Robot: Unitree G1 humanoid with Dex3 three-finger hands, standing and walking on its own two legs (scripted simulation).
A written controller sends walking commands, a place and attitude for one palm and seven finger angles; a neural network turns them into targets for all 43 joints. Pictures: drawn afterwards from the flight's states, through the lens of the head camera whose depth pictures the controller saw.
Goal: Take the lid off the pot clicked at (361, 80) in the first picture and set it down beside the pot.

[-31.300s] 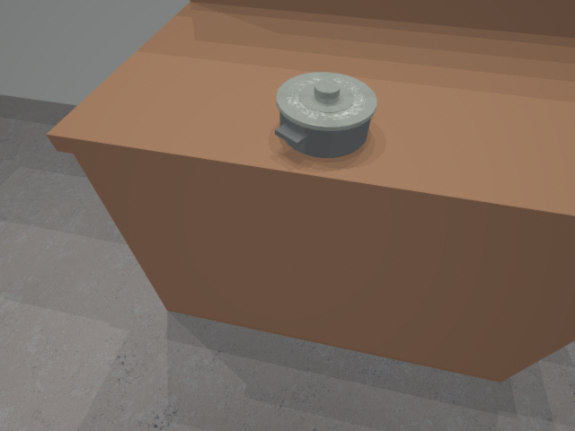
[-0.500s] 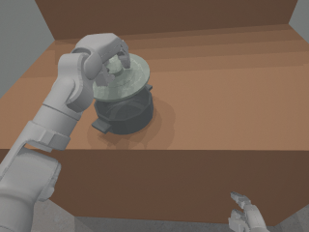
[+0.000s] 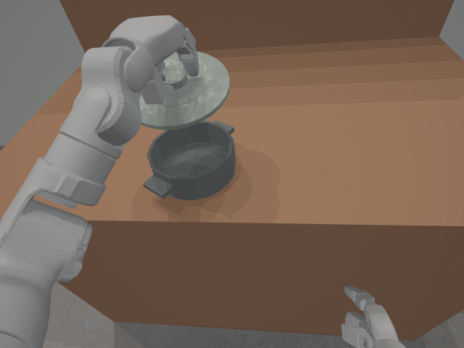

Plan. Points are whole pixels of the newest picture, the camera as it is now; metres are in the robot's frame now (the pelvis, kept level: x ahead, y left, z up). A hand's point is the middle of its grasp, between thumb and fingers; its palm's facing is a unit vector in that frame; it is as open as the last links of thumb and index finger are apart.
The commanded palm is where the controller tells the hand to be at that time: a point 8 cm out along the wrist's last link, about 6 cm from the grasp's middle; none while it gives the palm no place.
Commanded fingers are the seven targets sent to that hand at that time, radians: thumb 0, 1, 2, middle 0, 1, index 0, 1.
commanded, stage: lift the lid straight up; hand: left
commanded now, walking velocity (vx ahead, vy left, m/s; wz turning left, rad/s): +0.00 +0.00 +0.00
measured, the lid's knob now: (173, 77) +0.46 +0.11 +0.26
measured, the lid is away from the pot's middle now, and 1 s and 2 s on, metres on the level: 0.02 0.05 0.18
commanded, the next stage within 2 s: move the lid sideways beside the pot in 0.42 s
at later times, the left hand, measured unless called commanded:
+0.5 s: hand (165, 60) +0.43 +0.11 +0.30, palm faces -0.02 -0.03 -1.00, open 7.5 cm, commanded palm +0.40 +0.12 +0.37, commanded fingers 0.00 0.44 1.28 -1.02 -0.75 -1.01 -0.74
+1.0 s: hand (126, 67) +0.42 +0.16 +0.30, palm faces -0.02 -0.02 -1.00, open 7.5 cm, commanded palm +0.39 +0.18 +0.37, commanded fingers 0.00 0.44 1.28 -1.02 -0.75 -1.01 -0.74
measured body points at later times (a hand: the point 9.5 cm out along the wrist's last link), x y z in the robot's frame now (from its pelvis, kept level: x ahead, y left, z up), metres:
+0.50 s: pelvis +0.01 +0.00 +0.00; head +0.01 -0.05 +0.45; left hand +0.43 +0.11 +0.36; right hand +0.19 -0.23 -0.11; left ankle +0.01 +0.10 -0.74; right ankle +0.01 -0.14 -0.74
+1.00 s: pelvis +0.00 +0.00 +0.00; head +0.01 -0.05 +0.45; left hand +0.41 +0.16 +0.36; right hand +0.20 -0.23 -0.10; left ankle +0.01 +0.10 -0.74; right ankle +0.01 -0.14 -0.74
